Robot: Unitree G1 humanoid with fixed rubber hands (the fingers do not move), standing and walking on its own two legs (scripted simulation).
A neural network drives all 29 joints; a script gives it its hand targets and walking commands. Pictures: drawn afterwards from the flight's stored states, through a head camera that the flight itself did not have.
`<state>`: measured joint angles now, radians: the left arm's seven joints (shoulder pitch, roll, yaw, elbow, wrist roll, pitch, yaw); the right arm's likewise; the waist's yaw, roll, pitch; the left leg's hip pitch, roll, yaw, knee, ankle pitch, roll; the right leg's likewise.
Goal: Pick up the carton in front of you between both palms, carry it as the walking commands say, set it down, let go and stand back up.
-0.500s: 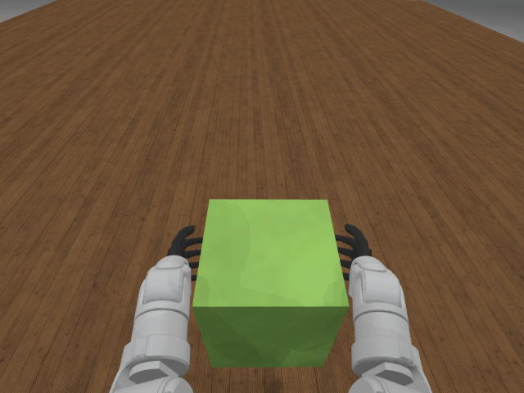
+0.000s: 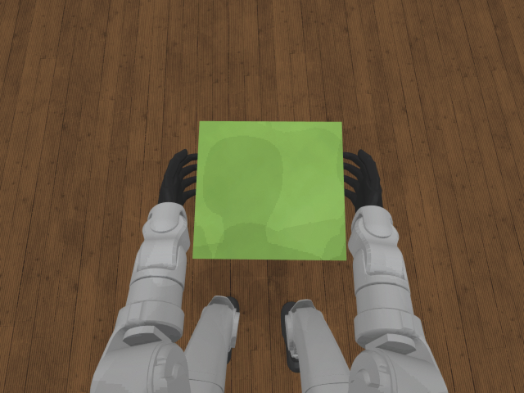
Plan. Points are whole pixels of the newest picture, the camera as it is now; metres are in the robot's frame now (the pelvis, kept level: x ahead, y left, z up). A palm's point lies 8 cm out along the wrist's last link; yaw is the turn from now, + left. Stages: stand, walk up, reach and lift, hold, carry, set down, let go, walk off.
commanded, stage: set down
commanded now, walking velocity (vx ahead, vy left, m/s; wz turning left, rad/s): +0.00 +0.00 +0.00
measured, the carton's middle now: (269, 201) +0.40 +0.00 -0.16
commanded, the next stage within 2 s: none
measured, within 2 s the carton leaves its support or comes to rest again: rests again in 1.64 s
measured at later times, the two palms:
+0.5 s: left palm (196, 195) +0.43 +0.15 -0.23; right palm (344, 199) +0.43 -0.15 -0.22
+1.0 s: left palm (213, 196) +0.47 +0.14 -0.38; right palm (331, 202) +0.46 -0.16 -0.37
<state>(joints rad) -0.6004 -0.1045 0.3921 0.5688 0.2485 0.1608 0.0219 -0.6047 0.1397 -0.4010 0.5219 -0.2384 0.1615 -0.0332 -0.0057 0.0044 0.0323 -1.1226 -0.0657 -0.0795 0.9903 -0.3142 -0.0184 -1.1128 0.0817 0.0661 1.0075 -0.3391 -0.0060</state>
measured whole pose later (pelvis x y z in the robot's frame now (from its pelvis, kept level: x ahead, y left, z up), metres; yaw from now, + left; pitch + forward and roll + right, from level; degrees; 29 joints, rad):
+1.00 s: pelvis -0.04 +0.01 -0.25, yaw +0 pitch +45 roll -1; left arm -1.20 0.09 0.37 0.85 0.15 0.23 0.11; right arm -1.18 -0.07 -0.49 0.76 -0.17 0.23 -0.07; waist -0.02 0.02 0.03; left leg -2.19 -0.14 -0.06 1.89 -0.49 -0.05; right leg -2.17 0.14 0.05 1.91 -0.53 0.05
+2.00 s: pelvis -0.05 +0.01 -0.32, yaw -1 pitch +34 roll +0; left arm -1.38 0.21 0.30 1.09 0.08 0.16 0.06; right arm -1.34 -0.19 -0.41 1.01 -0.10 0.16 -0.06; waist -0.02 0.01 0.33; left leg -2.23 -0.11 -0.02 2.20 -0.57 -0.04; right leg -2.22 0.12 0.01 2.22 -0.60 0.03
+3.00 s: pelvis -0.04 +0.01 -0.27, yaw -2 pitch +39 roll +0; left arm -1.29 0.33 0.16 1.02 -0.12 0.13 0.11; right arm -1.26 -0.30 -0.18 0.97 0.15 0.12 -0.12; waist -0.03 0.01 0.15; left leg -2.15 -0.04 0.01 2.03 -0.56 0.00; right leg -2.15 0.06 -0.01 2.03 -0.57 -0.01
